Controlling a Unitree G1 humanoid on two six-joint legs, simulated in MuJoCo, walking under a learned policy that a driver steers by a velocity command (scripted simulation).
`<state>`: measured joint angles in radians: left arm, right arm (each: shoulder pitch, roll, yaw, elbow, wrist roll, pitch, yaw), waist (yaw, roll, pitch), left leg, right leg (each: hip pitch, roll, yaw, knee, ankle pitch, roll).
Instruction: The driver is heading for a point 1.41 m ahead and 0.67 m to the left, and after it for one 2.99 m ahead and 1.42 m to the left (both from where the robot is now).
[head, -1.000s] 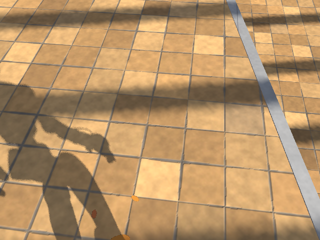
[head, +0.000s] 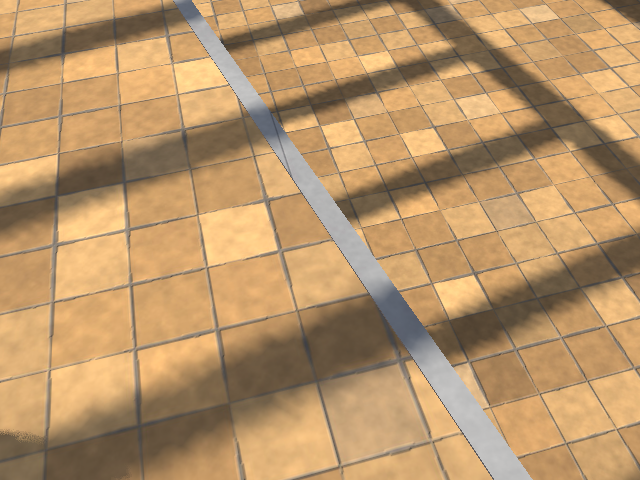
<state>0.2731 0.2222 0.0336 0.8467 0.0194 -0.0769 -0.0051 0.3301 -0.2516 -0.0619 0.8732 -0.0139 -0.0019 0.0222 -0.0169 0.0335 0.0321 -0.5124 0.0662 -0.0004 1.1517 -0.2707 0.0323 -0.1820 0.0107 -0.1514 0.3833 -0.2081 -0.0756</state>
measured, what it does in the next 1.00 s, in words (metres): walks ahead, turning left: left foot, then right foot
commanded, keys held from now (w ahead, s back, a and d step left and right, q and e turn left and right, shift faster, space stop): w+q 1.00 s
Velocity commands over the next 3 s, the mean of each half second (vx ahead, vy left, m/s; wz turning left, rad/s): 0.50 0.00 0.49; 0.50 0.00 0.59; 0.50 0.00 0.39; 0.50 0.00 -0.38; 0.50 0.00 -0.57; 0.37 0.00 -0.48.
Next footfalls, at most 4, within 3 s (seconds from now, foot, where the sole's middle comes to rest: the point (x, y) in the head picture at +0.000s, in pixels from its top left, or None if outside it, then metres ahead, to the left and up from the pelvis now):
0.34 left None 0.29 0.13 -0.78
0.82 right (316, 435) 0.59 0.07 -0.78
1.34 left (145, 421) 0.64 0.44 -0.78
1.90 right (135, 300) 0.97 0.53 -0.78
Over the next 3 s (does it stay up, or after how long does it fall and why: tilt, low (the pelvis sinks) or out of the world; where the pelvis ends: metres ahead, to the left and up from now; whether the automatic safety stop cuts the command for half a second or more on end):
stays up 1.30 0.69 -0.02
